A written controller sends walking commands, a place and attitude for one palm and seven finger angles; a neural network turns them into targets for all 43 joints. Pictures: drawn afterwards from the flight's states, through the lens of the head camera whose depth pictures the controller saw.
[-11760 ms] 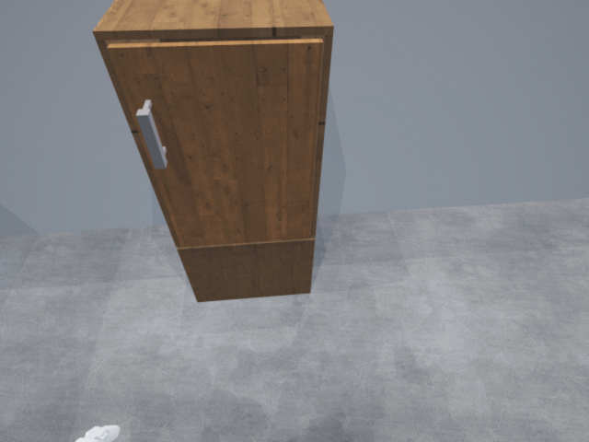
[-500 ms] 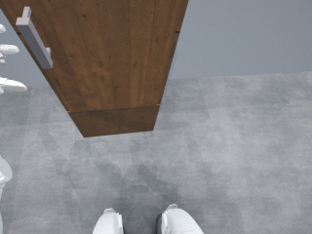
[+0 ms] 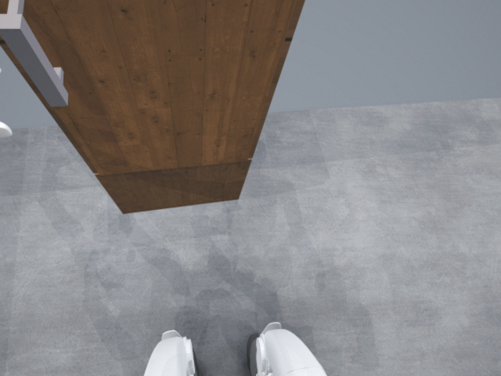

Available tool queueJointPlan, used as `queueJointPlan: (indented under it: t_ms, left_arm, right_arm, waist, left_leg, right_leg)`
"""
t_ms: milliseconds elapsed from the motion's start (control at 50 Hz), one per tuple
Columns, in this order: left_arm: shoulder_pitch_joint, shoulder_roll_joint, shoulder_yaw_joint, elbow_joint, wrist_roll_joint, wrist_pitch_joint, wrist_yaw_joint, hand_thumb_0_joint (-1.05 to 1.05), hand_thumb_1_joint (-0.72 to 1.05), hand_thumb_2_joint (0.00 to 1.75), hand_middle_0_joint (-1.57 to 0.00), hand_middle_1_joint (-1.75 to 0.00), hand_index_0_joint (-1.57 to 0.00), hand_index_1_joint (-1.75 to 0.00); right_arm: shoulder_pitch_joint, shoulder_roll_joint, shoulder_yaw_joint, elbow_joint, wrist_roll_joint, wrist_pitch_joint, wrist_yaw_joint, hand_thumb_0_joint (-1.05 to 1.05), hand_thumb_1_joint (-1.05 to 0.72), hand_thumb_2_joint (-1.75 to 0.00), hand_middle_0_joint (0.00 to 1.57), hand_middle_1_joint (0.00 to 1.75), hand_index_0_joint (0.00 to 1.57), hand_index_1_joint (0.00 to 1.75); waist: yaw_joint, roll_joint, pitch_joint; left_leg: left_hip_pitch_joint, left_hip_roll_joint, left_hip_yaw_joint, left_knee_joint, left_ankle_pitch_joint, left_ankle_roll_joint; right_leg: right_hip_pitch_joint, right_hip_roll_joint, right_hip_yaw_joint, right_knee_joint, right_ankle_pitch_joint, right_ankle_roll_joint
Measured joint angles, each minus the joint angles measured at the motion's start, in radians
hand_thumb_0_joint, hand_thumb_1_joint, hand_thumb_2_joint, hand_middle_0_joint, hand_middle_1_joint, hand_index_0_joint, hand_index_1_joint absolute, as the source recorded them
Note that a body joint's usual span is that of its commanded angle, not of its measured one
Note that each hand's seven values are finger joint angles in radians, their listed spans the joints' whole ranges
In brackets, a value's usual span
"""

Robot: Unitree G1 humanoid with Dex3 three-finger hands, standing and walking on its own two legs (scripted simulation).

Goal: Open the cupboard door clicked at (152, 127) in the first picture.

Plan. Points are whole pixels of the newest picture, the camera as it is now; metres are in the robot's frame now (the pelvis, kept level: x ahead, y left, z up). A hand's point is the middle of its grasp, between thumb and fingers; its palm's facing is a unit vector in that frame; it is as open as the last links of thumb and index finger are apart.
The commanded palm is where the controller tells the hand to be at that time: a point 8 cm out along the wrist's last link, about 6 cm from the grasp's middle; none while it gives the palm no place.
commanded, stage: move the hooked fingers beside the handle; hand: left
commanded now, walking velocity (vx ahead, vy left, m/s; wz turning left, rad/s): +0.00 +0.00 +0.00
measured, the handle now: (39, 54) +0.56 +0.25 +0.09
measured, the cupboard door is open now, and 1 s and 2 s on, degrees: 0 0 0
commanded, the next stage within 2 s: slide the fingers in behind the handle in 0.48 s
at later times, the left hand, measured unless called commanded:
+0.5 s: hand out of the picture +0.50 +0.32 +0.08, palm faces +0.09 -1.00 +0.02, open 14.0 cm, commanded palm +0.48 +0.35 +0.08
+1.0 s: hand out of the picture +0.50 +0.29 +0.09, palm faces +0.09 -1.00 +0.01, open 14.0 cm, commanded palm +0.48 +0.32 +0.09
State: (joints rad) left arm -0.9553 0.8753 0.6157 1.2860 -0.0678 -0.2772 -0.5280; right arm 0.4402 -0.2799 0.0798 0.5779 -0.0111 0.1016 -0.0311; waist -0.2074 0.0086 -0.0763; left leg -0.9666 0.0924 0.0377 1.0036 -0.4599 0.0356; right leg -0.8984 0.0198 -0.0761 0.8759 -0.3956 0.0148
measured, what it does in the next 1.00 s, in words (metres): stands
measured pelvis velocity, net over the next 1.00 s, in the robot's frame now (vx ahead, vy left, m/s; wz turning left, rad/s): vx -0.01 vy -0.01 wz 0.01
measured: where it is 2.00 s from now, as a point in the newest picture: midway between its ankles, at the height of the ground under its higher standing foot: outside the picture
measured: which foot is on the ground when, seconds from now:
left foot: down 0.00-1.00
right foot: down 0.00-1.00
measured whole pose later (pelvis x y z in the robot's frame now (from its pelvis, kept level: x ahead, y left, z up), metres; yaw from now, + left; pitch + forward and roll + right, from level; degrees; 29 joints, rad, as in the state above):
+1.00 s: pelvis -0.01 -0.01 +0.00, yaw +1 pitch +23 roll -5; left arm -0.96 0.80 0.56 1.26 -0.09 -0.32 -0.46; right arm 0.42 -0.28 0.07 0.59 -0.01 0.09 -0.03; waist -0.21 0.01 -0.08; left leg -0.97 0.09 0.02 1.03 -0.45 0.03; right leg -0.90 0.02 -0.09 0.90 -0.40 0.00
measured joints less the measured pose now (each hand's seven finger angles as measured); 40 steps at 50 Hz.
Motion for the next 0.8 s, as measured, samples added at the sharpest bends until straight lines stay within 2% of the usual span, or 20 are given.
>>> queueJointPlan:
  t_ms: [100,260,360,420,540,680,800]
  left_arm:
    - [0.004,-0.013,0.006,-0.033,-0.005,-0.029,0.017,-0.01,-0.5,0.3,-0.3,-1.2,-0.3,-1.2]
    - [0.011,-0.031,-0.051,-0.022,-0.024,0.001,-0.009,-0.01,-0.5,0.3,-0.3,-1.2,-0.3,-1.2]
    - [0.027,-0.063,-0.044,-0.051,-0.028,-0.025,0.011,-0.01,-0.5,0.3,-0.3,-1.2,-0.3,-1.2]
    - [0.002,-0.056,-0.045,-0.024,-0.029,-0.032,0.022,-0.01,-0.5,0.3,-0.3,-1.2,-0.3,-1.2]
    - [-0.027,-0.022,-0.047,-0.003,0.005,-0.017,0.032,-0.01,-0.5,0.3,-0.3,-1.2,-0.3,-1.2]
    - [-0.023,-0.036,-0.05,-0.029,-0.03,-0.029,0.016,-0.01,-0.5,0.3,-0.3,-1.2,-0.3,-1.2]
    - [-0.016,-0.049,-0.062,-0.005,-0.021,0.003,0.026,-0.01,-0.5,0.3,-0.3,-1.2,-0.3,-1.2]
  right_arm:
    - [-0.017,0.004,-0.006,0.004,-0.006,-0.005,0.005,0.01,-0.9,-0.9,0.2,0.3,0.2,0.3]
    - [-0.031,-0.005,-0.007,-0.004,0.0,0.01,0.005,0.01,-0.9,-0.9,0.2,0.3,0.2,0.3]
    - [-0.038,-0.001,-0.011,-0.005,-0.006,0.006,0.007,0.01,-0.9,-0.9,0.2,0.3,0.2,0.3]
    - [-0.046,0.001,-0.005,-0.002,-0.003,0.003,0.006,0.01,-0.9,-0.9,0.2,0.3,0.2,0.3]
    - [-0.048,-0.002,0.002,-0.007,-0.001,-0.003,-0.003,0.01,-0.9,-0.9,0.2,0.3,0.2,0.3]
    - [-0.026,-0.001,0.0,0.016,0.0,0.004,0.001,0.01,-0.9,-0.9,0.2,0.3,0.2,0.3]
    - [-0.014,-0.003,0.002,0.011,0.005,0.006,0.0,0.01,-0.9,-0.9,0.2,0.3,0.2,0.3]
  waist:
    - [0.002,-0.006,-0.003]
    - [0.014,-0.002,-0.01]
    - [0.019,-0.004,-0.01]
    - [0.013,-0.007,-0.005]
    - [0.0,-0.002,0.006]
    - [0.008,0.003,0.001]
    - [0.002,0.007,-0.004]
  left_leg:
    - [-0.001,-0.001,-0.008,0.01,-0.008,0.0]
    - [0.014,-0.008,-0.014,0.005,-0.009,0.005]
    - [0.015,-0.009,-0.015,0.009,-0.008,0.003]
    - [0.011,-0.008,-0.019,0.016,-0.008,0.002]
    - [-0.016,-0.007,-0.023,0.03,-0.003,-0.001]
    - [-0.012,-0.003,-0.02,0.025,0.001,-0.004]
    - [0.002,-0.002,-0.019,0.015,0.006,-0.006]
  right_leg:
    - [0.007,0.0,-0.007,0.0,-0.005,0.001]
    - [0.027,-0.006,-0.013,-0.009,-0.006,0.006]
    - [0.028,-0.006,-0.013,-0.004,-0.007,0.005]
    - [0.025,-0.006,-0.016,0.006,-0.009,0.003]
    - [-0.002,-0.004,-0.019,0.022,-0.007,-0.001]
    - [-0.003,-0.001,-0.016,0.021,-0.003,-0.004]
    - [0.008,0.001,-0.015,0.016,-0.001,-0.007]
